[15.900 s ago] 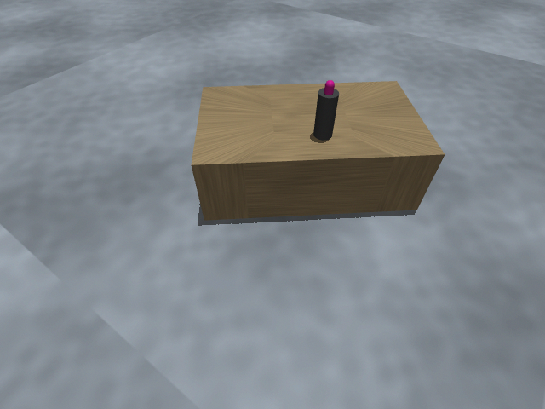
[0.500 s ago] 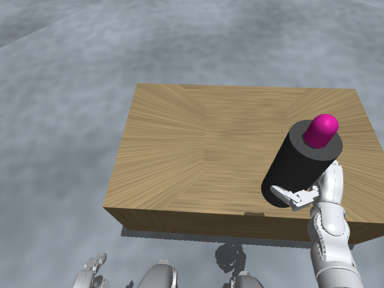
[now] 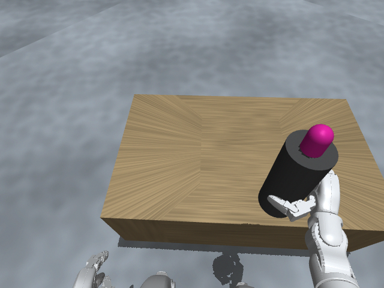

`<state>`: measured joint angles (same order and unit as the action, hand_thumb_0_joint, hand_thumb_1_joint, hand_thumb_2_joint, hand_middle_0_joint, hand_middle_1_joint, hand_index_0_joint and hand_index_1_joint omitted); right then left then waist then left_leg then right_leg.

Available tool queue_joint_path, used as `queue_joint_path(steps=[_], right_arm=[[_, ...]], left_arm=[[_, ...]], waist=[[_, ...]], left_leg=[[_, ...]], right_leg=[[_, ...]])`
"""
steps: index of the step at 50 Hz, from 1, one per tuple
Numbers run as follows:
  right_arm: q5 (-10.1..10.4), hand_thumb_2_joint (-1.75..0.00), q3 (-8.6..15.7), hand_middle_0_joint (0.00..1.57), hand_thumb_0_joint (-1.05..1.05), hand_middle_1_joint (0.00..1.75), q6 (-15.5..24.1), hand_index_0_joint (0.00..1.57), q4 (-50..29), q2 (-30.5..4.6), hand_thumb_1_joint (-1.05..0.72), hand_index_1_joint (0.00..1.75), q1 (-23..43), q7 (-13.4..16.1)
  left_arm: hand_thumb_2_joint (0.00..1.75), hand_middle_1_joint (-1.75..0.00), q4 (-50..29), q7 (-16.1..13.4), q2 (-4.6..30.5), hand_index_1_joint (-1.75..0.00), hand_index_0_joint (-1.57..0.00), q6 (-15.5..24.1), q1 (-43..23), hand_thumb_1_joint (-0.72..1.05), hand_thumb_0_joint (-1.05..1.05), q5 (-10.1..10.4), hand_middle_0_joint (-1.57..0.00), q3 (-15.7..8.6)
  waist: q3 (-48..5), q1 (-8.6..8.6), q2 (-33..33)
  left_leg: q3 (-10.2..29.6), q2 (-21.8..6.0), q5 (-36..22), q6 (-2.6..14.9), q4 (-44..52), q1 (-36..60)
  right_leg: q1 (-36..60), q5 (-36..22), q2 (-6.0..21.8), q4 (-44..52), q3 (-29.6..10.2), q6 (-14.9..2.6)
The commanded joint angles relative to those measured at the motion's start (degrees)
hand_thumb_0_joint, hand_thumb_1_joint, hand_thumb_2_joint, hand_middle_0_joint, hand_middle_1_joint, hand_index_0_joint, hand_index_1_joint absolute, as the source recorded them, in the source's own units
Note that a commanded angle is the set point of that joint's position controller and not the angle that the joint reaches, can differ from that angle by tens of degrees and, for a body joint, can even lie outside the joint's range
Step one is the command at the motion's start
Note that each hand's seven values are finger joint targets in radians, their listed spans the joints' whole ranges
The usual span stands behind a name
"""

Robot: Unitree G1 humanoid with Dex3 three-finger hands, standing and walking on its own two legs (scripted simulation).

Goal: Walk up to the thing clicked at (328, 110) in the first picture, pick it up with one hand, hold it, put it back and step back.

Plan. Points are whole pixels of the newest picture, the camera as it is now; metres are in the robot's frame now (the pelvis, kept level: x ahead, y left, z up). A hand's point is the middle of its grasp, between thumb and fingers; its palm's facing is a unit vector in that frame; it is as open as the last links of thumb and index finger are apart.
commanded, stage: hold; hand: right
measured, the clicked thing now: (295, 172) +0.34 -0.16 +0.06
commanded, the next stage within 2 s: none
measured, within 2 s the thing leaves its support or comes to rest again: neither
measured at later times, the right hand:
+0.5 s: hand (298, 187) +0.32 -0.18 +0.04, palm faces +0.19 +0.98 -0.04, open 11.6 cm
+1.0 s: hand (298, 188) +0.31 -0.17 +0.04, palm faces +0.18 +0.98 -0.05, open 11.6 cm
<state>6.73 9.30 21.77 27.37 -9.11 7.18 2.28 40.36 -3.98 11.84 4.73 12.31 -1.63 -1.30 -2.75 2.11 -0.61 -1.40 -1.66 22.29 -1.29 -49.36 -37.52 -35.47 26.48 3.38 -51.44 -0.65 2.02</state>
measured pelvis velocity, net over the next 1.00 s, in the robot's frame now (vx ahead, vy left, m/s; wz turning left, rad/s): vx -0.01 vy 0.00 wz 0.00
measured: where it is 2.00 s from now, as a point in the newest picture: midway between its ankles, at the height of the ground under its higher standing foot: outside the picture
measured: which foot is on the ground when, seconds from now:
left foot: down 0.00-1.00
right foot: down 0.00-1.00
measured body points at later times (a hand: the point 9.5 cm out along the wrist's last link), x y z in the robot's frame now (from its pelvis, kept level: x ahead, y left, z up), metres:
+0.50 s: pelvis +0.00 +0.00 +0.01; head +0.05 -0.01 +0.46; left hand +0.12 +0.25 -0.10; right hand +0.30 -0.23 +0.04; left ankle +0.02 +0.14 -0.69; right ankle -0.01 -0.14 -0.69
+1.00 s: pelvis -0.01 +0.00 +0.01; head +0.04 -0.01 +0.46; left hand +0.11 +0.24 -0.10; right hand +0.30 -0.22 +0.05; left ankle +0.02 +0.14 -0.69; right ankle -0.01 -0.14 -0.69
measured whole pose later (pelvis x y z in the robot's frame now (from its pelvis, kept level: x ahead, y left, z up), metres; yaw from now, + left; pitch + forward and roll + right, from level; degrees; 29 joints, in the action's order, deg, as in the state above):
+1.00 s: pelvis -0.01 +0.00 +0.01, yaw +0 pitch +6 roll +1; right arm 6.4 7.1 19.1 24.3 -9.2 5.3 3.7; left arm 40.8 -4.4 11.5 5.4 13.2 -1.1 -1.0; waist -1.1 1.6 -0.3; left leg -1.2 -2.0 19.7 -1.6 -44.7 -31.2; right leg -29.3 23.9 2.9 -47.0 -0.4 1.6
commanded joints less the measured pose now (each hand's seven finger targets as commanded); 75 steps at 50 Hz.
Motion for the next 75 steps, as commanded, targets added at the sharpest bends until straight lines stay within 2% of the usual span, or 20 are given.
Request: queue_joint_path(steps=[1,22,27,28,30,33,36,38,39,41,42,47,50,57,64,67,69,71,72,75], right_arm=[[2.4,-1.29,3.3,1.23,0.0,1.42,8.2,1.28,-21.1,-7.6,0.0,1.42,21.1,0.3],[2.0,-1.29,2.3,1.23,0.0,1.42,6.9,1.28,-28.2,-9.0,-0.01,1.42,21.6,1.4],[2.0,-1.3,0.6,1.24,0.0,1.43,6.6,1.29,-26.1,-6.5,-0.01,1.43,20.3,1.4],[1.7,-1.3,2.4,1.23,0.0,1.42,6.9,1.29,-29.9,-9.6,-0.01,1.42,22.8,1.7],[1.7,-1.3,-1.0,1.24,0.0,1.42,5.8,1.29,-23.1,-4.7,-0.03,1.42,18.2,1.2],[1.9,-1.3,1.8,1.24,0.0,1.42,6.3,1.29,-26.2,-7.9,-0.01,1.42,23.5,1.6],[2.3,-1.28,0.1,1.22,0.0,1.41,5.6,1.27,-24.3,-5.6,0.0,1.41,19.5,1.3],[2.1,-1.31,2.4,1.24,0.0,1.43,6.0,1.29,-27.0,-9.0,0.0,1.43,23.4,1.8],[1.9,-1.31,0.7,1.24,0.0,1.43,5.7,1.3,-22.9,-6.1,0.0,1.44,20.2,1.5],[2.2,-1.31,2.0,1.23,0.0,1.43,6.1,1.29,-27.8,-8.7,0.01,1.43,23.9,1.8],[1.9,-1.3,0.8,1.23,0.0,1.43,5.3,1.29,-20.7,-5.7,0.01,1.43,19.0,1.5],[1.7,-1.3,2.2,1.23,0.0,1.42,6.5,1.28,-30.6,-10.1,-0.01,1.42,25.0,1.6],[2.2,-1.32,-1.1,1.24,0.0,1.44,5.3,1.3,-22.0,-4.2,0.0,1.44,21.0,1.4],[1.9,-1.3,3.0,1.23,0.0,1.42,6.4,1.28,-25.6,-9.2,0.0,1.42,23.5,1.8],[1.8,-1.31,2.8,1.23,0.0,1.43,6.4,1.29,-27.2,-9.0,0.02,1.43,22.8,1.9],[2.2,-1.31,0.3,1.23,0.0,1.43,5.9,1.29,-22.5,-5.3,-0.01,1.43,20.7,1.4],[1.6,-1.32,3.7,1.24,0.0,1.44,6.5,1.3,-27.9,-10.6,-0.01,1.44,24.3,1.9],[2.0,-1.31,-0.6,1.24,0.0,1.43,5.4,1.29,-21.8,-4.4,-0.01,1.43,17.6,1.1],[2.4,-1.3,3.0,1.22,0.0,1.42,6.4,1.28,-27.8,-9.1,0.01,1.42,23.5,1.6],[2.0,-1.31,1.5,1.23,0.0,1.43,6.2,1.28,-26.2,-7.8,-0.01,1.43,22.8,1.7]], left_arm=[[0.91,-0.31,-6.4,-0.6,7.2,-0.31,-0.2,1.9,0.6,0.89,0.0,-0.1,-0.2,-2.2],[0.91,-0.31,-6.6,-1.3,7.7,-0.31,-0.2,1.8,0.2,0.89,0.0,0.4,-0.2,-2.7],[0.91,-0.31,-6.6,-1.0,7.4,-0.31,-0.2,2.2,0.1,0.89,0.0,0.4,-0.2,-2.4],[0.91,-0.31,-6.5,-1.1,8.0,-0.31,-0.2,2.0,0.3,0.89,0.0,0.3,-0.2,-2.8],[0.91,-0.31,-5.8,-1.1,7.6,-0.31,-0.2,2.1,0.6,0.89,0.0,0.2,-0.2,-2.7],[0.91,-0.31,-6.5,-1.0,7.8,-0.31,-0.2,2.5,0.1,0.89,0.0,0.3,-0.2,-2.6],[0.91,-0.31,-6.4,-0.9,7.4,-0.31,-0.2,2.7,-0.2,0.89,0.0,0.4,-0.2,-2.4],[0.91,-0.31,-6.0,-1.2,7.9,-0.31,-0.2,2.7,0.4,0.88,0.0,0.4,-0.2,-2.8],[0.91,-0.31,-5.7,-1.1,7.3,-0.31,-0.2,2.7,0.5,0.88,0.0,0.2,-0.2,-2.5],[0.91,-0.31,-6.4,-1.0,7.3,-0.31,-0.2,2.8,0.0,0.89,0.0,0.5,-0.2,-2.3],[0.91,-0.31,-5.8,-1.1,7.1,-0.31,-0.2,2.9,-0.1,0.88,0.0,0.4,-0.2,-2.1],[0.91,-0.31,-6.9,-1.1,7.7,-0.31,-0.2,2.7,-0.1,0.89,0.0,0.3,-0.2,-2.4],[0.91,-0.31,-5.6,-0.9,7.4,-0.31,-0.2,3.2,0.1,0.89,0.0,0.3,-0.2,-2.5],[0.91,-0.31,-5.7,-0.9,7.6,-0.31,-0.2,3.4,0.0,0.88,0.0,0.3,-0.2,-2.5],[0.92,-0.31,-5.5,-1.3,6.6,-0.31,-0.2,3.2,0.4,0.88,0.0,0.3,-0.2,-2.0],[0.91,-0.31,-5.6,-1.2,7.3,-0.31,-0.2,3.5,-0.2,0.89,0.0,0.3,-0.2,-2.2],[0.91,-0.31,-5.8,-1.5,7.3,-0.31,-0.2,3.0,0.7,0.89,0.0,0.3,-0.2,-2.3],[0.91,-0.31,-5.4,-1.3,7.2,-0.31,-0.2,3.2,0.4,0.89,0.0,0.3,-0.2,-2.4],[0.91,-0.31,-5.7,-1.3,7.0,-0.31,-0.2,3.2,0.2,0.89,0.0,0.3,-0.2,-2.1],[0.91,-0.31,-5.4,-1.5,7.3,-0.31,-0.2,3.3,0.3,0.88,0.0,0.2,-0.2,-2.3]], waist=[[-22.6,-0.52,-1.6],[-20.9,-0.97,-3.2],[-20.3,-0.93,-2.9],[-21.5,-1.38,-5.2],[-17.9,-0.25,-2.7],[-20.2,-0.57,-3.2],[-18.4,-0.68,-1.6],[-20.2,-0.87,-3.0],[-18.7,-0.58,-1.4],[-18.8,-0.86,-2.2],[-17.2,-0.51,-0.1],[-20.2,-1.44,-4.8],[-16.2,0.02,-1.4],[-19.4,-1.16,-2.4],[-20.3,-0.77,-2.0],[-17.3,-0.19,-0.5],[-21.8,-0.74,-2.9],[-18.0,-0.15,-0.5],[-19.1,-0.96,-2.5],[-18.5,-0.3,-2.7]], left_leg=[[-0.2,1.9,-20.3,1.01,5.4,13.6],[0.1,1.4,-19.2,1.06,8.5,16.6],[-0.6,1.7,-18.9,1.16,8.3,16.1],[-0.4,1.6,-19.2,1.33,8.0,15.9],[-1.1,2.0,-18.5,1.15,8.1,14.2],[-0.9,1.9,-16.5,1.19,8.8,14.9],[-0.9,1.9,-17.0,1.05,9.3,16.0],[-0.4,1.6,-18.1,1.14,9.2,16.6],[-0.7,1.7,-18.3,1.03,9.2,16.3],[-0.3,1.6,-16.5,1.09,9.7,16.8],[-0.7,1.8,-16.3,1.01,9.6,15.8],[-0.1,1.4,-17.4,1.31,9.5,17.4],[-0.9,2.0,-15.1,1.19,9.7,14.4],[-0.5,1.6,-14.7,1.25,9.8,16.2],[0.3,1.2,-18.0,1.04,9.7,17.6],[-0.2,1.5,-16.4,0.9,9.7,15.8],[0.2,1.2,-18.7,1.09,9.6,18.0],[0.0,1.4,-19.0,0.96,9.5,17.2],[0.1,1.2,-18.8,1.01,9.6,17.8],[-0.1,1.4,-17.6,1.15,9.3,16.1]], right_leg=[[10.4,-22.5,-2.4,6.5,0.9,-1.7],[13.5,-19.7,-2.6,9.4,1.4,-1.86],[14.1,-21.3,-2.3,10.2,0.9,-1.37],[15.3,-22.1,-2.2,9.9,0.8,-1.18],[14.1,-23.4,-2.0,10.3,0.5,-0.99],[14.8,-19.3,-2.1,10.8,0.5,-1.32],[13.5,-19.0,-2.3,11.0,0.7,-1.53],[14.2,-19.7,-2.4,10.6,0.9,-1.55],[13.6,-20.2,-2.4,10.6,0.9,-1.54],[13.1,-17.3,-2.6,11.0,1.0,-1.85],[12.5,-17.8,-2.4,11.0,0.8,-1.77],[14.3,-18.5,-2.7,11.3,1.1,-1.63],[12.5,-16.9,-2.2,11.8,0.6,-1.56],[13.1,-15.6,-2.4,11.6,0.9,-1.7],[13.2,-17.6,-2.8,10.2,1.6,-2.09],[11.5,-16.3,-2.6,10.7,1.3,-2.06],[14.7,-18.6,-2.7,10.4,1.5,-1.89],[12.3,-18.8,-2.7,10.5,1.3,-1.95],[12.4,-18.4,-2.8,10.5,1.4,-1.96],[12.8,-17.9,-2.6,10.5,1.2,-1.77]])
